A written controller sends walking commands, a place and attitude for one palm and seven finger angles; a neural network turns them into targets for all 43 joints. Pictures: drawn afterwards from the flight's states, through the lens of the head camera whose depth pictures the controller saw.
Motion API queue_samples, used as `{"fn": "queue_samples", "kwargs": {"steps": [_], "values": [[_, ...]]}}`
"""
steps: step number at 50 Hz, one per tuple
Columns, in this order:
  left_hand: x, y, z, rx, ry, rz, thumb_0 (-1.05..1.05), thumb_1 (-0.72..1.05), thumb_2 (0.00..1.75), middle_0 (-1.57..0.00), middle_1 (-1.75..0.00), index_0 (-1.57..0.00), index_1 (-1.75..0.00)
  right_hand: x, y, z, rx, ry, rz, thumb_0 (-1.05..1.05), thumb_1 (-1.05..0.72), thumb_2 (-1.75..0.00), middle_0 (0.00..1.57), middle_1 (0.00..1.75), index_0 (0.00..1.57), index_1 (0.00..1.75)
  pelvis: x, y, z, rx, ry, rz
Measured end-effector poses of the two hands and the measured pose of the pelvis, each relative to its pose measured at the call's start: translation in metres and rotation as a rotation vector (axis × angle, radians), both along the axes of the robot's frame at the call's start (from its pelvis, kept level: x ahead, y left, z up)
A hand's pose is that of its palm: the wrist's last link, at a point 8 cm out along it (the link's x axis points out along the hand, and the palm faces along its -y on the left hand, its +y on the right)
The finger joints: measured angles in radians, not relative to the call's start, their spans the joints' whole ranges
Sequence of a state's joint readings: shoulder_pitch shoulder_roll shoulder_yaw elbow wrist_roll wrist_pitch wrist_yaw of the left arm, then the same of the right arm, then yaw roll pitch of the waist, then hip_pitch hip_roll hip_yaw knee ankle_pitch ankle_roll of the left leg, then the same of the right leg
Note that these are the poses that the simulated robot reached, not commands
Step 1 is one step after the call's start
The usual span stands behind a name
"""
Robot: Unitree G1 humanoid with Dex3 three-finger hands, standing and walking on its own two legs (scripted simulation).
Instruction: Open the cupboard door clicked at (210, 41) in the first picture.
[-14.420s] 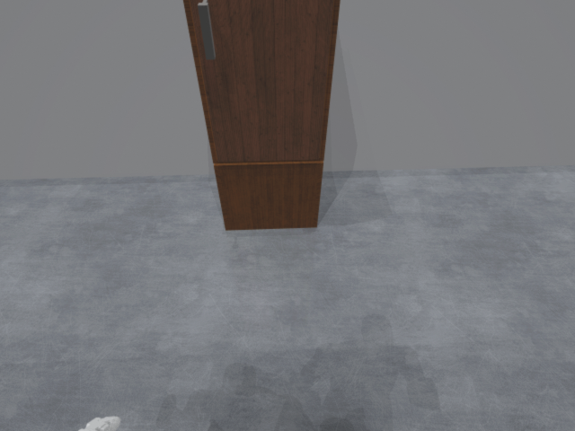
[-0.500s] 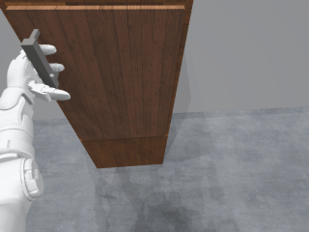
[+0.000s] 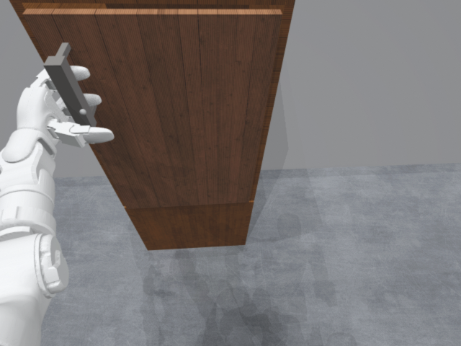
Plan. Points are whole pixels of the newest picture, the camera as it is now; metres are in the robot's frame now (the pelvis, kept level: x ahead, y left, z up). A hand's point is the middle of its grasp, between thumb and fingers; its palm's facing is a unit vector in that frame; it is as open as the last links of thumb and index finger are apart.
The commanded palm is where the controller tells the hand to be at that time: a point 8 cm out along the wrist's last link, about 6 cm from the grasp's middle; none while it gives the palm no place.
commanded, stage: close the thumb around the handle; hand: left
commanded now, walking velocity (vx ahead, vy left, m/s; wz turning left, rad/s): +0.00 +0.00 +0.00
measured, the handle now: (76, 89) +0.52 +0.26 +0.15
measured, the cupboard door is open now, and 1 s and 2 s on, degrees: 1 7 47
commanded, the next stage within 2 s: pull the door open along its arc in 0.52 s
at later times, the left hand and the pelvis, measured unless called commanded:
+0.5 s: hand (81, 112) +0.46 +0.23 +0.15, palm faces +0.05 -1.00 +0.01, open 6.0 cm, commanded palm +0.44 +0.28 +0.15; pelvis +0.00 +0.00 +0.00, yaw +0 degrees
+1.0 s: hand (80, 130) +0.42 +0.23 +0.15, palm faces +0.01 -1.00 +0.02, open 6.3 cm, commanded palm +0.36 +0.28 +0.15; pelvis +0.01 +0.00 +0.01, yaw -2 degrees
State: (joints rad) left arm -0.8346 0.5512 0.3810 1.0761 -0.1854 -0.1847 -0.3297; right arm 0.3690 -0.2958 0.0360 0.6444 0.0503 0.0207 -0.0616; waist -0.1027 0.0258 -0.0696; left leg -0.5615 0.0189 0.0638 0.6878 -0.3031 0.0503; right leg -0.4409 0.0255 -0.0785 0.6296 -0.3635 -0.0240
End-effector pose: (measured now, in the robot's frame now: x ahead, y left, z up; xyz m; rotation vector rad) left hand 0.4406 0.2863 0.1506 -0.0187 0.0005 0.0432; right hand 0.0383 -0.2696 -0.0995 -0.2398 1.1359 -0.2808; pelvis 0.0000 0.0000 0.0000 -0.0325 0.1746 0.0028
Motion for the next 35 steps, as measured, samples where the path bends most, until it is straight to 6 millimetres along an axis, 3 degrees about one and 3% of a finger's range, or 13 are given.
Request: {"fn": "queue_samples", "kwargs": {"steps": [21,35], "values": [[-0.003,0.001,0.001,0.006,-0.011,0.007,0.01,0.68,0.8,-0.35,-1.33,-0.36,-1.33,-0.014,0.005,-0.001,0.0,0.018,-0.011,0.01,-0.9,-0.9,0.2,0.3,0.21,0.3,-0.003,0.005,0.0,-0.004,-0.005,-0.002],[0.0,0.001,0.001,0.005,-0.006,-0.001,0.01,0.68,0.8,-0.34,-1.35,-0.36,-1.34,-0.009,0.003,0.0,-0.007,0.006,0.0,0.01,-0.9,-0.9,0.2,0.3,0.21,0.3,-0.004,0.003,-0.001,-0.003,0.004,0.0]]}}
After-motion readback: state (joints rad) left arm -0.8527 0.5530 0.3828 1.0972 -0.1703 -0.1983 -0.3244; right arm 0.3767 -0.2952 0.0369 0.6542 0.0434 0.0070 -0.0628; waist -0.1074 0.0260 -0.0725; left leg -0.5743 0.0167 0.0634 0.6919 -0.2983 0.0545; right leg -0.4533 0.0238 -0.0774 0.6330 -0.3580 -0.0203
